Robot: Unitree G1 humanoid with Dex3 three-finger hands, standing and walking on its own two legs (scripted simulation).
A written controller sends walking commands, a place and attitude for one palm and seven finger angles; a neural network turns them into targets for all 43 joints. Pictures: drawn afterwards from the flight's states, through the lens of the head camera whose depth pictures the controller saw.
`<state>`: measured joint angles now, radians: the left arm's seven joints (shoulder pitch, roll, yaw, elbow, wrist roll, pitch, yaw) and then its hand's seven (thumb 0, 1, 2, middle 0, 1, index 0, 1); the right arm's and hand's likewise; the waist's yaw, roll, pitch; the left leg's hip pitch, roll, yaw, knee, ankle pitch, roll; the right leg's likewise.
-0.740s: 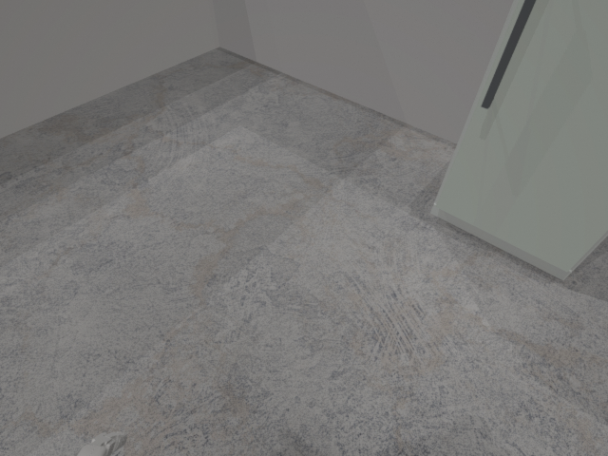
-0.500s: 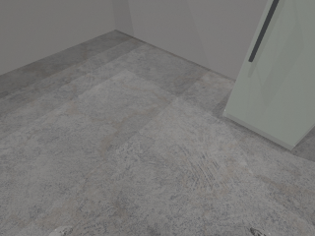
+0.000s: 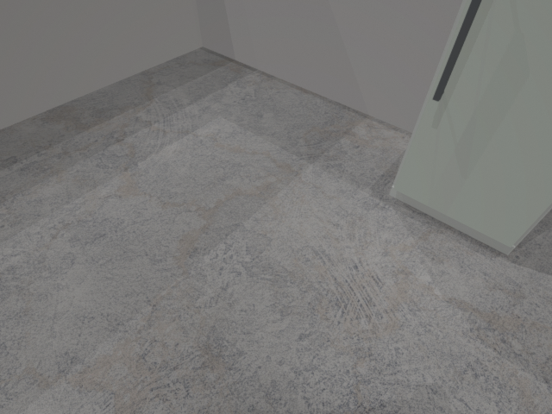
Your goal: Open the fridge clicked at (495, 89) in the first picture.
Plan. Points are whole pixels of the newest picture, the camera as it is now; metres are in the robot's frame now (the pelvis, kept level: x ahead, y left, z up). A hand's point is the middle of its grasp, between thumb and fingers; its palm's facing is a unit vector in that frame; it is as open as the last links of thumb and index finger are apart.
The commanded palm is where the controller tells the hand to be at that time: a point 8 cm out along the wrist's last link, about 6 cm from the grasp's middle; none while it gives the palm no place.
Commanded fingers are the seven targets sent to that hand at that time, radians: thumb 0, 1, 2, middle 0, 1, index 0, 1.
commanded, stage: stand and wait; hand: left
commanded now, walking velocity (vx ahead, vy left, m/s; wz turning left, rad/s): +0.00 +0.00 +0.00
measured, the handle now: (465, 32) +1.21 -0.53 +0.07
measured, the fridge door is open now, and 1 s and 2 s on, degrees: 0 0 0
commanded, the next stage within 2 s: look at it before walking up in 0.08 s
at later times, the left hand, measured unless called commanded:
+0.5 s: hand out of the picture +0.07 +0.24 -0.16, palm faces -0.04 -0.94 -0.33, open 7.4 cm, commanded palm none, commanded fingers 0.00 0.90 0.90 -0.20 -0.30 -0.20 -0.30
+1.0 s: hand out of the picture +0.06 +0.22 -0.17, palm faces -0.06 -0.96 -0.28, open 7.4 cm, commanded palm none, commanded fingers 0.00 0.90 0.90 -0.20 -0.30 -0.20 -0.30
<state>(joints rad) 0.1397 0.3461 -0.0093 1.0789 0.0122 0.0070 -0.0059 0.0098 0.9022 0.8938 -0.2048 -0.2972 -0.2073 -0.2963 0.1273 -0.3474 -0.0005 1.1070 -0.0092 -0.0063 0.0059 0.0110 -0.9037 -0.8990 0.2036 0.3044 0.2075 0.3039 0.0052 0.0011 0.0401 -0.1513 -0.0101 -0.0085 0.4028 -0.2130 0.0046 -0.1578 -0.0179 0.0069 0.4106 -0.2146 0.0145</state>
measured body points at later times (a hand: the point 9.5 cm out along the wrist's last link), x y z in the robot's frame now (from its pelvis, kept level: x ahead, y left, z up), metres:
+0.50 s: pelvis +0.00 -0.01 +0.00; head +0.00 -0.01 +0.45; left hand +0.07 +0.29 -0.13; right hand +0.07 -0.30 -0.13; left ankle +0.00 +0.12 -0.74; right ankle +0.01 -0.13 -0.74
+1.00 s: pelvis +0.02 -0.01 +0.00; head +0.01 -0.01 +0.45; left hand +0.07 +0.27 -0.15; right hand +0.07 -0.29 -0.15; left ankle +0.00 +0.12 -0.74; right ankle +0.01 -0.13 -0.74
